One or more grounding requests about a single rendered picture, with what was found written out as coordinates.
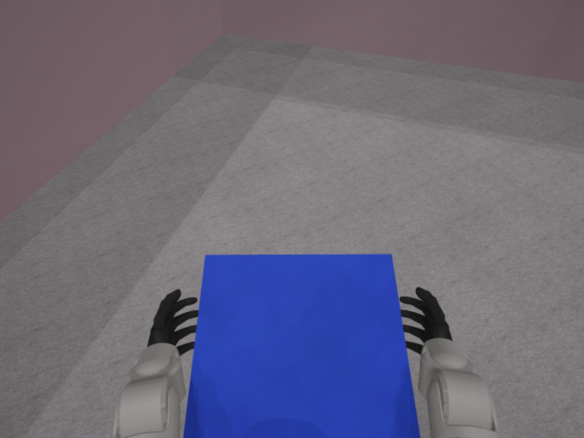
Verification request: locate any robot left hand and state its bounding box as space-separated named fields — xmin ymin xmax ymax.
xmin=147 ymin=289 xmax=199 ymax=356

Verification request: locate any carton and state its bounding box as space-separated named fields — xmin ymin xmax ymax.
xmin=183 ymin=254 xmax=421 ymax=438

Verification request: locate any left robot forearm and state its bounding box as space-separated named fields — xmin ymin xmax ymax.
xmin=110 ymin=343 xmax=186 ymax=438

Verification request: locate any robot right hand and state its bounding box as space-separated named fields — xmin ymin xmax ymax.
xmin=400 ymin=287 xmax=453 ymax=355

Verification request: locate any right robot forearm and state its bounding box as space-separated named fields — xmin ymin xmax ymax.
xmin=418 ymin=338 xmax=502 ymax=438

